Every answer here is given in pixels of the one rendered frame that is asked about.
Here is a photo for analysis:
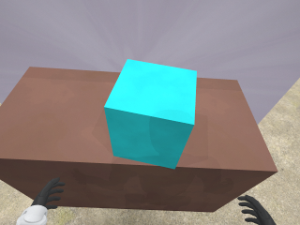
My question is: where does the right robot hand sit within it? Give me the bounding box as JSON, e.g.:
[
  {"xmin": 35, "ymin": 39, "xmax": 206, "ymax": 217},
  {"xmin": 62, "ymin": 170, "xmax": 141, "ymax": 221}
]
[{"xmin": 237, "ymin": 194, "xmax": 277, "ymax": 225}]

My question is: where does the robot left forearm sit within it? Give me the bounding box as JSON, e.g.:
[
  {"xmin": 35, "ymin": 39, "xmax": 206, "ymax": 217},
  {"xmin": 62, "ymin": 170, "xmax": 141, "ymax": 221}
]
[{"xmin": 16, "ymin": 204, "xmax": 48, "ymax": 225}]

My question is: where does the pedestal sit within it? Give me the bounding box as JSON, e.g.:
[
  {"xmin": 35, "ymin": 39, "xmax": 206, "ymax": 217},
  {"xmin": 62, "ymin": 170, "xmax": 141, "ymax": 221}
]
[{"xmin": 0, "ymin": 67, "xmax": 278, "ymax": 213}]

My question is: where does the carton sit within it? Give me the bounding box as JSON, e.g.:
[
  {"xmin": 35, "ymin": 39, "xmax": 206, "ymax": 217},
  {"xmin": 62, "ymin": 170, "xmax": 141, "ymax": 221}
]
[{"xmin": 104, "ymin": 59, "xmax": 197, "ymax": 169}]

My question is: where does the left robot hand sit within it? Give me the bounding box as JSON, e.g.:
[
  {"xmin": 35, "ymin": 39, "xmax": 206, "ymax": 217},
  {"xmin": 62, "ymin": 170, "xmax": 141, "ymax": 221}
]
[{"xmin": 31, "ymin": 177, "xmax": 66, "ymax": 210}]

